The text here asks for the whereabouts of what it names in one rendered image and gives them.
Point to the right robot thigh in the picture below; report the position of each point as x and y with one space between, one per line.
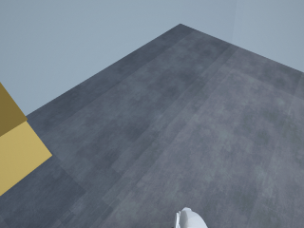
188 219

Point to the drawer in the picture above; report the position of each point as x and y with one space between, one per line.
10 113

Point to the robot right shin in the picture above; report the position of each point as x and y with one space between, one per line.
187 209

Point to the cabinet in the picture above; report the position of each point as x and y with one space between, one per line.
21 151

